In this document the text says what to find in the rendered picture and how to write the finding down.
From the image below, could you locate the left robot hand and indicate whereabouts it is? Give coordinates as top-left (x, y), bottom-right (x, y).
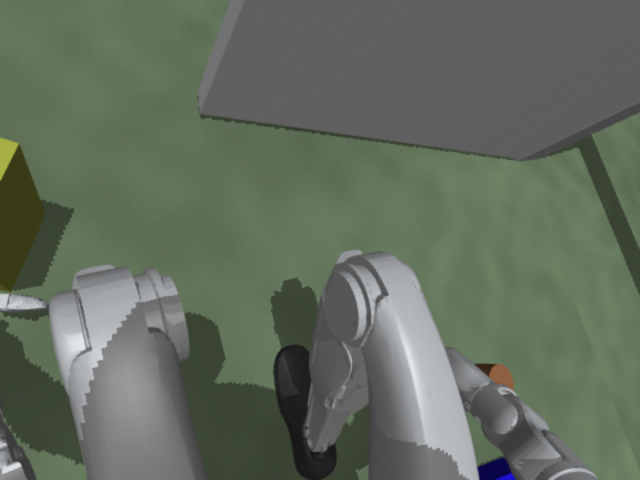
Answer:
top-left (0, 294), bottom-right (49, 312)

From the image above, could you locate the right robot arm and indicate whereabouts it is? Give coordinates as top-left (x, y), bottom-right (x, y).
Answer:
top-left (470, 384), bottom-right (598, 480)

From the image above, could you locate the left robot arm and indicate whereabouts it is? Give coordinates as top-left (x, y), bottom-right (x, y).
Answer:
top-left (0, 392), bottom-right (37, 480)

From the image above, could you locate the right robot foot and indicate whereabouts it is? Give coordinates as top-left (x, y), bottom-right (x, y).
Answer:
top-left (274, 345), bottom-right (337, 480)

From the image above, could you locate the right robot hand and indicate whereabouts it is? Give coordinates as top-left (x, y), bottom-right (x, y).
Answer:
top-left (445, 347), bottom-right (496, 413)

